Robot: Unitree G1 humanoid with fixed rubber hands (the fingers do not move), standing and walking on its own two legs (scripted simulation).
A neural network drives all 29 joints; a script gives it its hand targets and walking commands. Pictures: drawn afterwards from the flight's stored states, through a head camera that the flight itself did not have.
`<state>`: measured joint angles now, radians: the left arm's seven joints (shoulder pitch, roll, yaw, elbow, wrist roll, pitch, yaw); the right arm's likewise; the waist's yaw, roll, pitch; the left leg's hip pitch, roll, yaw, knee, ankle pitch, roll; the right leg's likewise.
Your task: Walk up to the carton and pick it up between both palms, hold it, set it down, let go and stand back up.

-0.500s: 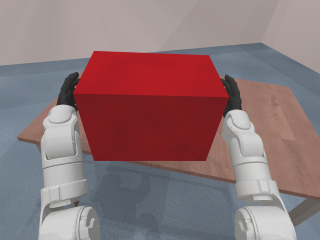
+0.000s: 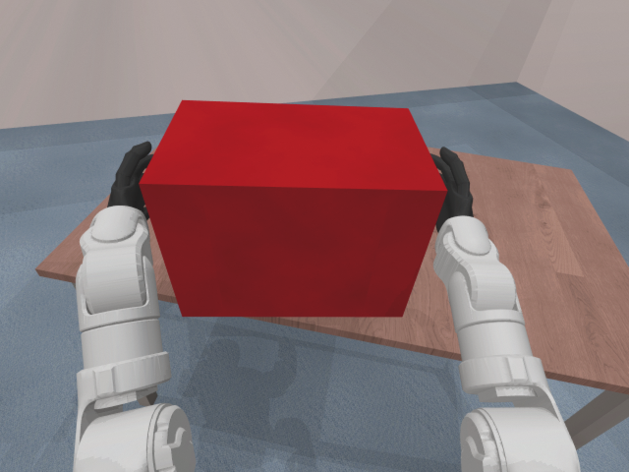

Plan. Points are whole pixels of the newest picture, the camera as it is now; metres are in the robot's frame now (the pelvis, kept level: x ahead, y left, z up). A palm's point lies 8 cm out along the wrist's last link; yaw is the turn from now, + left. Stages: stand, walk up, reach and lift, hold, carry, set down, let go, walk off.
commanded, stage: hold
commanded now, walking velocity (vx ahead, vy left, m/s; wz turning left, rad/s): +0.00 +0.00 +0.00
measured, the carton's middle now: (295, 212) +0.39 +0.01 +0.16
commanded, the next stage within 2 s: none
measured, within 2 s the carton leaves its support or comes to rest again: neither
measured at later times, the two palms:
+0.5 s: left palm (129, 211) +0.35 +0.19 +0.19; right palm (453, 214) +0.35 -0.18 +0.19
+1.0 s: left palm (133, 214) +0.35 +0.19 +0.19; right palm (454, 218) +0.35 -0.19 +0.19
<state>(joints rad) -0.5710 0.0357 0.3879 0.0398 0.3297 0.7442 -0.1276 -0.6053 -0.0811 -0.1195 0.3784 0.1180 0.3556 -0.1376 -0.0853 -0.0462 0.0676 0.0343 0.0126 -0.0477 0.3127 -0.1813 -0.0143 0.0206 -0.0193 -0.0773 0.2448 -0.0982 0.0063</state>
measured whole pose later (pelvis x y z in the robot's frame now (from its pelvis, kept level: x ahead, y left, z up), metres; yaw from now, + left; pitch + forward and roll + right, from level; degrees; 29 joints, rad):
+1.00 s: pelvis -0.01 +0.00 +0.00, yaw +0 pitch -10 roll +0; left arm -0.60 0.03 0.39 0.11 0.35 0.73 -0.13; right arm -0.63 -0.07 -0.15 0.46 0.08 0.32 -0.12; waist -0.08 -0.05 0.07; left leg 0.04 0.01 -0.04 0.30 -0.17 -0.02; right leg 0.02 -0.02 -0.08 0.25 -0.10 0.00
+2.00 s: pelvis +0.00 +0.00 +0.00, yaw +1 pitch -10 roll -1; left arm -0.58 0.04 0.39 0.08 0.34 0.73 -0.13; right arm -0.62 -0.07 -0.14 0.43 0.09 0.32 -0.12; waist -0.08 -0.05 0.06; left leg 0.03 0.02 -0.04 0.31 -0.17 -0.02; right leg 0.03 -0.02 -0.08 0.25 -0.10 0.00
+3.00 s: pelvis +0.00 +0.00 +0.00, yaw +1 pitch -10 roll -1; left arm -0.55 0.03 0.37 0.06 0.33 0.72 -0.12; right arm -0.59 -0.08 -0.13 0.40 0.10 0.31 -0.13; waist -0.09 -0.06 0.07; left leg 0.04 0.02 -0.03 0.31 -0.17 -0.02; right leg 0.03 -0.02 -0.08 0.25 -0.10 0.00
